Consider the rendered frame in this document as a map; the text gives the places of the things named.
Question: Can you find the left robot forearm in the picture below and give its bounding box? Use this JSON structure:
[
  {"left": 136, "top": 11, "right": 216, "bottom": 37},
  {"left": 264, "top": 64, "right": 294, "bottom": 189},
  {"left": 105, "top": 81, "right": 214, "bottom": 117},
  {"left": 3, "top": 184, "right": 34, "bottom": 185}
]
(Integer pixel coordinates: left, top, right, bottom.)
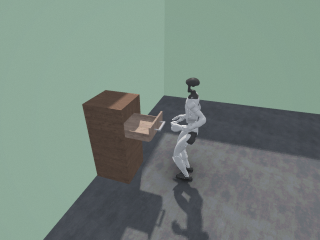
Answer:
[{"left": 181, "top": 118, "right": 206, "bottom": 132}]

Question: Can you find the right robot hand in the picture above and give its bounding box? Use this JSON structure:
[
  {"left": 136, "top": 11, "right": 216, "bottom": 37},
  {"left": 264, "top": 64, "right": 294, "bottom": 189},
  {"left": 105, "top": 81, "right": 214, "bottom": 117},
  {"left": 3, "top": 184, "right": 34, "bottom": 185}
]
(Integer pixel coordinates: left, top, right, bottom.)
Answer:
[{"left": 172, "top": 114, "right": 185, "bottom": 124}]

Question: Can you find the cabinet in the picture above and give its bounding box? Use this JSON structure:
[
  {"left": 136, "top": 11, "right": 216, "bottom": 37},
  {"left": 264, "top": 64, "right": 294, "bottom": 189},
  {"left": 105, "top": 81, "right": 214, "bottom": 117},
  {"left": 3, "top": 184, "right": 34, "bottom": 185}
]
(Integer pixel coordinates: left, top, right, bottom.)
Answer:
[{"left": 82, "top": 90, "right": 143, "bottom": 184}]

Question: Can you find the left robot upper arm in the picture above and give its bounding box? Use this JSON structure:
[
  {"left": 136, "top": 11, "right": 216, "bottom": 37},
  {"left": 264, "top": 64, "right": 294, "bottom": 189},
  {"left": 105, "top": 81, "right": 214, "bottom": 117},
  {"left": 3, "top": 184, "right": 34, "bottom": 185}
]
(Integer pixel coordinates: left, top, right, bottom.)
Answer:
[{"left": 187, "top": 99, "right": 206, "bottom": 124}]

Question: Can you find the drawer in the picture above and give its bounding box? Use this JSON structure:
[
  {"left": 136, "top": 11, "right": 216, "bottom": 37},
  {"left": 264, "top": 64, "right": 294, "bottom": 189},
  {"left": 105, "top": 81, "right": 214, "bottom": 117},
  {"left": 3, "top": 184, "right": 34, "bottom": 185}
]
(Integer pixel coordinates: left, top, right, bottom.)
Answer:
[{"left": 124, "top": 111, "right": 163, "bottom": 142}]

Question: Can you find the robot head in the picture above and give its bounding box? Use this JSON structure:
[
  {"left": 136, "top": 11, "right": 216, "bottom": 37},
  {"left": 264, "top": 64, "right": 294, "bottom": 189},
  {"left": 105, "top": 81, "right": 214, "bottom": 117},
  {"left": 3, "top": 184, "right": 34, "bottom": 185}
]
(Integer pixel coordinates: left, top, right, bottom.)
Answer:
[{"left": 186, "top": 77, "right": 200, "bottom": 99}]

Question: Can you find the handle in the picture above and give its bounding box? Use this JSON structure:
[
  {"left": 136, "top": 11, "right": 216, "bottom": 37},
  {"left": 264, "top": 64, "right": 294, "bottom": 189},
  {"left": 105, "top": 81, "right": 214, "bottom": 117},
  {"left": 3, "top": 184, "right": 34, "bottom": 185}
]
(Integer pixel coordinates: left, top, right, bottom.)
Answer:
[{"left": 154, "top": 121, "right": 166, "bottom": 132}]

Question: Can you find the robot right shin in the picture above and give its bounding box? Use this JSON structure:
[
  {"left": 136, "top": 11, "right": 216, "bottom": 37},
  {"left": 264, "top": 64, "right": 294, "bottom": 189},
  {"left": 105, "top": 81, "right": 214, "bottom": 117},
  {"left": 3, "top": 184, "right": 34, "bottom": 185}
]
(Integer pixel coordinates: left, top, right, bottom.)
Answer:
[{"left": 181, "top": 149, "right": 189, "bottom": 168}]

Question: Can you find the left robot hand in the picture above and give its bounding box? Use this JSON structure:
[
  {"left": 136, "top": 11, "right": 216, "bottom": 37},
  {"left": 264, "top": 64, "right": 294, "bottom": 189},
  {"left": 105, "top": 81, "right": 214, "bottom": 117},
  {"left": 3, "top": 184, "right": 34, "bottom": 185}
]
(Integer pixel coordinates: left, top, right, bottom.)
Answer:
[{"left": 170, "top": 121, "right": 181, "bottom": 132}]

